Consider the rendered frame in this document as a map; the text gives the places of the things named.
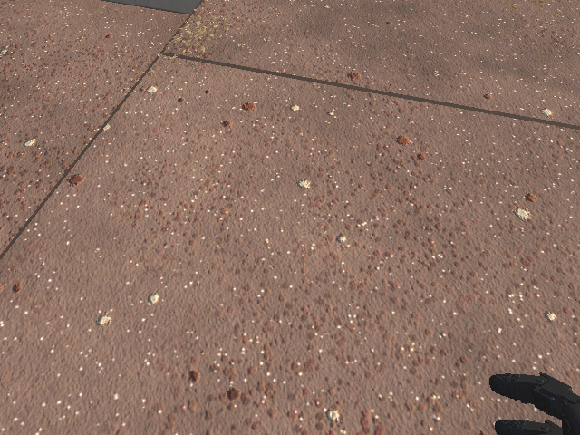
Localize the right robot hand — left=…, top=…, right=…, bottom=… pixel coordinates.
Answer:
left=489, top=373, right=580, bottom=435

